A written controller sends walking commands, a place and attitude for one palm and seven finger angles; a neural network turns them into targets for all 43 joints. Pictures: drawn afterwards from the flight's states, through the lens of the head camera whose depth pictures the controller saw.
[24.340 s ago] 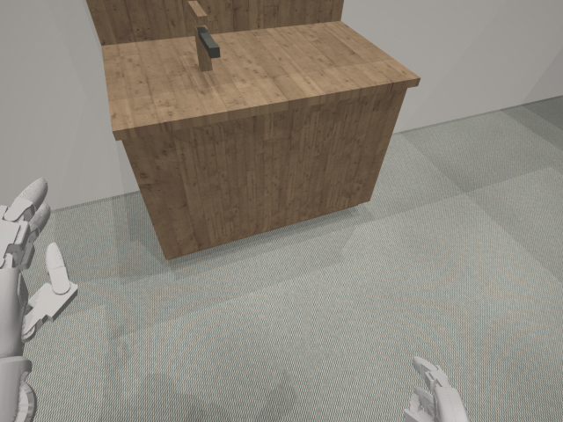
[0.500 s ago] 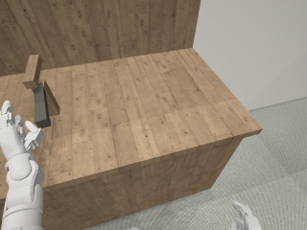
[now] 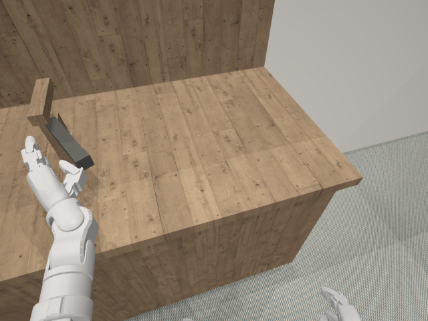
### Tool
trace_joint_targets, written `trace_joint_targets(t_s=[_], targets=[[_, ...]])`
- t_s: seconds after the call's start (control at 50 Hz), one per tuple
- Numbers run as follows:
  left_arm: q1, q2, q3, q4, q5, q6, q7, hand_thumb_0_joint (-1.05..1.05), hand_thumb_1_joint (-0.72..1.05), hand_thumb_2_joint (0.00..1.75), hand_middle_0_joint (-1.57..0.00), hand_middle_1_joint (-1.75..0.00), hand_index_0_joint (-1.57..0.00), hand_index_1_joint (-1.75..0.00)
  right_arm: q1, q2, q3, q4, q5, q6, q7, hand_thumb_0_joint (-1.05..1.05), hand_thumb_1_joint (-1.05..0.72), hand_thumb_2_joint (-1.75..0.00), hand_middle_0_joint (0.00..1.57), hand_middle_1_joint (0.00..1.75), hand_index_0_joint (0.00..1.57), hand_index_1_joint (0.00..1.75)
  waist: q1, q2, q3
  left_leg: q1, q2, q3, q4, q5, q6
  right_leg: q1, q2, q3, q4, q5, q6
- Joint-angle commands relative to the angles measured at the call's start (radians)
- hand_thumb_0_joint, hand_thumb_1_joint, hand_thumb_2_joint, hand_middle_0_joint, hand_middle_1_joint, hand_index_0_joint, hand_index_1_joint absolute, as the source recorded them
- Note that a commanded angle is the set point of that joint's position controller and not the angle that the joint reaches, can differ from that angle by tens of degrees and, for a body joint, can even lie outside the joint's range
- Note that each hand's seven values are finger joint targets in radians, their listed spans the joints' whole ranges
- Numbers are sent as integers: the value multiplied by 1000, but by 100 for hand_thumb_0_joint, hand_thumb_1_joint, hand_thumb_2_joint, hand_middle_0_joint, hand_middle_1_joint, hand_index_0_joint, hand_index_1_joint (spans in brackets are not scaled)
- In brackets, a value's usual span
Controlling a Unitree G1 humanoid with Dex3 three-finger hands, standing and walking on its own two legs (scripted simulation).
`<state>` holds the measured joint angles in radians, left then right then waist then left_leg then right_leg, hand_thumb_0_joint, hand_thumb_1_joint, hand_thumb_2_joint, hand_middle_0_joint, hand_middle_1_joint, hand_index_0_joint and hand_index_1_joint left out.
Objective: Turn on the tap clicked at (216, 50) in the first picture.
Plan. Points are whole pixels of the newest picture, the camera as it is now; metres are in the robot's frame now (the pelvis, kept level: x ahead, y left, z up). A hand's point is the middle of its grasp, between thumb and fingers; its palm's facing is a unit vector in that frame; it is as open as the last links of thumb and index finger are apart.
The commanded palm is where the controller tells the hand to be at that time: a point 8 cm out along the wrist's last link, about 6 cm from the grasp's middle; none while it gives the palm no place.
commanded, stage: push the lever round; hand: left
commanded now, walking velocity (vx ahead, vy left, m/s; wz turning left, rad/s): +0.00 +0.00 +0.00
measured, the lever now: (82, 160) +0.38 +0.28 +0.10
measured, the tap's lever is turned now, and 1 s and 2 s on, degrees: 26 52 81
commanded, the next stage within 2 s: lift the hand up off the lever in 1.56 s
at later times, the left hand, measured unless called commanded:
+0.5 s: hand (98, 161) +0.38 +0.25 +0.10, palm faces +0.79 -0.61 -0.05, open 7.8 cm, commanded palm +0.33 +0.26 +0.10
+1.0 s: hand (111, 148) +0.41 +0.24 +0.10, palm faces +0.85 -0.53 -0.06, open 7.8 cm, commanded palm +0.36 +0.24 +0.10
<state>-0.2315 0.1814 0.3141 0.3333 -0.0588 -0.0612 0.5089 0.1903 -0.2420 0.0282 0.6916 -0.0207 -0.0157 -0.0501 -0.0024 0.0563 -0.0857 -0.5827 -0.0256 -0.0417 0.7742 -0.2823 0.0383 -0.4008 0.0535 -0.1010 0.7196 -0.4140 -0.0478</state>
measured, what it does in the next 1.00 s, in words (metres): stands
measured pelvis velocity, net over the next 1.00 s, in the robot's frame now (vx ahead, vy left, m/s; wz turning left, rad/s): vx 0.01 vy -0.02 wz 0.01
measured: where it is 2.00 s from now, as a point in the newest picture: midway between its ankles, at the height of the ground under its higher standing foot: outside the picture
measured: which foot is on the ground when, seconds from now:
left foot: down 0.00-1.00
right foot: down 0.00-1.00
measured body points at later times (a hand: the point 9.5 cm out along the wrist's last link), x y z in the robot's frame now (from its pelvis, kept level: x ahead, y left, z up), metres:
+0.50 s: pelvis +0.01 -0.01 +0.00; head +0.02 -0.01 +0.45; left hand +0.33 +0.28 +0.11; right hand +0.15 -0.26 -0.11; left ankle +0.07 +0.09 -0.71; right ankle -0.03 -0.09 -0.71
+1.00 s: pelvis +0.01 -0.02 +0.00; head +0.02 -0.02 +0.45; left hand +0.37 +0.26 +0.11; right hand +0.13 -0.26 -0.12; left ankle +0.07 +0.09 -0.71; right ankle -0.03 -0.09 -0.71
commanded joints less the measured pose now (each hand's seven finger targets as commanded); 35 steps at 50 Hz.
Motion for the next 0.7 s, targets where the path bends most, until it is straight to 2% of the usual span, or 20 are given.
trace_joint_targets(t_s=[0.0,0.04,0.1,0.14,0.18,0.2,0.24,0.28,0.34,0.36,0.42,0.44,0.46,0.52,0.54,0.56,0.58,0.62,0.64,0.68], targets=[[-381,174,2,-213,41,-59,50,0,90,90,-15,-15,-15,-15,-102,-134,-51,-133,-1,-40,-5,0,-90,-90,20,30,20,30,-22,7,-217,250,17,-84,-106,44,-12,-74,-16,63,-130,181,7],[-425,185,9,-219,55,-56,71,0,90,90,-15,-15,-15,-15,-102,-135,-53,-123,-4,-33,-5,0,-90,-90,20,30,20,30,-23,25,-228,261,17,-87,-109,44,-15,-76,-17,66,-129,179,4],[-406,129,-24,-196,62,-49,100,0,90,90,-15,-15,-15,-15,-95,-128,-58,-126,-10,-31,3,0,-90,-90,20,30,20,30,-21,10,-254,276,17,-79,-97,91,-16,-67,-16,59,-123,208,4],[-393,177,25,-168,70,-39,117,0,90,90,-15,-15,-15,-15,-92,-133,-61,-118,-12,-19,4,0,-90,-90,20,30,20,30,-10,1,-261,254,16,-72,-90,112,-15,-46,-17,65,-127,220,3],[-432,134,-11,-158,68,-36,126,0,90,90,-15,-15,-15,-15,-96,-125,-58,-126,-10,-12,9,0,-90,-90,20,30,20,30,-20,-20,-248,249,15,-65,-86,110,-12,-46,-21,63,-130,226,7],[-405,148,11,-123,68,-27,134,0,90,90,-15,-15,-15,-15,-92,-127,-59,-125,-12,-8,8,0,-90,-90,20,30,20,30,-17,-46,-241,231,13,-58,-83,105,-7,-39,-20,67,-139,224,9],[-437,193,53,-132,76,-27,147,0,90,90,-15,-15,-15,-15,-89,-129,-62,-118,-14,3,6,0,-90,-90,20,30,20,30,-10,-27,-249,226,13,-57,-81,124,-9,-26,-22,71,-138,242,7],[-444,146,12,-133,79,-27,152,0,90,90,-15,-15,-15,-15,-93,-122,-62,-127,-13,6,11,0,-90,-90,20,30,20,30,-17,-17,-259,236,12,-47,-71,143,-6,-26,-26,72,-136,266,9],[-483,158,22,-135,93,-32,165,0,90,90,-15,-15,-15,-15,-88,-124,-66,-113,-15,8,15,0,-90,-90,20,30,20,30,-20,21,-260,250,16,-53,-70,155,-9,-40,-24,69,-132,264,3],[-490,119,-11,-141,89,-36,167,0,90,90,-15,-15,-15,-15,-87,-119,-65,-119,-16,4,19,0,-90,-90,20,30,20,30,-27,13,-264,257,14,-50,-66,158,-7,-44,-24,67,-130,269,6],[-492,118,-5,-118,85,-39,180,0,90,90,-15,-15,-15,-15,-84,-122,-68,-116,-18,2,21,0,-90,-90,20,30,20,30,-29,-23,-275,244,12,-43,-55,164,-4,-33,-28,71,-134,291,11],[-490,148,27,-115,92,-38,186,0,90,90,-15,-15,-15,-15,-83,-124,-72,-106,-18,6,20,0,-90,-90,20,30,20,30,-22,-7,-272,246,15,-49,-61,166,-7,-35,-26,69,-132,281,6],[-514,112,-7,-121,91,-40,188,0,90,90,-15,-15,-15,-15,-84,-120,-69,-110,-18,5,24,0,-90,-90,20,30,20,30,-28,-6,-273,251,14,-47,-59,176,-7,-34,-28,66,-129,294,8],[-520,108,-6,-94,92,-35,202,0,90,90,-15,-15,-15,-15,-82,-121,-71,-106,-21,2,25,0,-90,-90,20,30,20,30,-33,-32,-273,238,12,-41,-52,172,-3,-33,-31,69,-134,302,12],[-537,142,27,-83,97,-35,208,0,90,90,-15,-15,-15,-15,-79,-124,-74,-94,-19,6,24,0,-90,-90,20,30,20,30,-28,-36,-264,235,14,-48,-58,172,-6,-34,-30,69,-136,294,9],[-547,109,-2,-95,97,-36,210,0,90,90,-15,-15,-15,-15,-87,-119,-73,-103,-20,5,27,0,-90,-90,20,30,20,30,-31,-7,-277,246,12,-41,-56,176,-5,-34,-32,70,-134,299,11],[-559,89,-19,-88,100,-36,213,0,90,90,-15,-15,-15,-15,-82,-117,-73,-100,-21,2,29,0,-90,-90,20,30,20,30,-33,-19,-277,250,12,-44,-55,182,-6,-36,-31,65,-132,302,9],[-580,81,-25,-69,104,-35,224,0,90,90,-15,-15,-15,-15,-82,-117,-74,-95,-25,-2,31,0,-90,-90,20,30,20,30,-38,-18,-279,247,12,-41,-49,181,-5,-47,-32,66,-132,303,11],[-579,125,24,-52,108,-33,233,0,90,90,-15,-15,-15,-15,-76,-120,-77,-83,-24,0,31,0,-90,-90,20,30,20,30,-30,-9,-274,242,13,-47,-55,174,-8,-48,-31,65,-135,286,8],[-623,83,-14,-32,109,-32,242,0,90,90,-15,-15,-15,-15,-82,-114,-75,-86,-25,-1,36,0,-90,-90,20,30,20,30,-43,-23,-272,235,12,-44,-52,155,-5,-61,-32,63,-136,266,12]])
